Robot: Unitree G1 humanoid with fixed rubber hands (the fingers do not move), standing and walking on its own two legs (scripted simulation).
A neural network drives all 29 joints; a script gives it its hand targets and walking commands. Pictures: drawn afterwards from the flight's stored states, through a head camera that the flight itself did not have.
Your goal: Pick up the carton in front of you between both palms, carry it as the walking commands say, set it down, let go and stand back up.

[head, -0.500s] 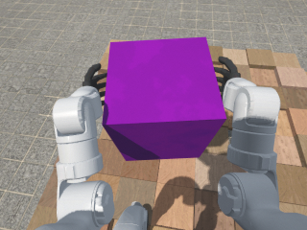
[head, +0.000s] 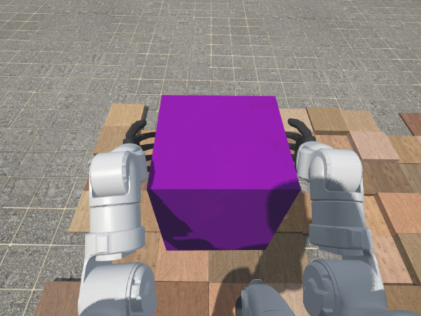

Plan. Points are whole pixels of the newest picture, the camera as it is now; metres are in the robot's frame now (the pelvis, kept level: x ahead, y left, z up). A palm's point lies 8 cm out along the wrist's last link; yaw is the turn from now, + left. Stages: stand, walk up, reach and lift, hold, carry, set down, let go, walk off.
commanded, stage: carry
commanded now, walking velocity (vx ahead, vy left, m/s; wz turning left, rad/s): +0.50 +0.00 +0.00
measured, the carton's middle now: (217, 178) +0.36 -0.02 +0.04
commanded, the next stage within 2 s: none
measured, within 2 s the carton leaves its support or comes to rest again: neither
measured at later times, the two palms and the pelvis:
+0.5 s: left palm (147, 64) +0.64 +0.13 +0.12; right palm (268, 61) +0.66 -0.17 +0.12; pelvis +0.29 -0.04 +0.00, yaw +1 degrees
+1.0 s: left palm (153, 11) +0.95 +0.13 +0.12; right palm (247, 10) +0.94 -0.17 +0.12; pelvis +0.59 -0.01 +0.00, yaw +0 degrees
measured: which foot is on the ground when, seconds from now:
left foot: down 0.00-0.14, up 0.16-0.62, down 0.64-1.00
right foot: up 0.00-0.12, down 0.14-0.66, up 0.68-1.00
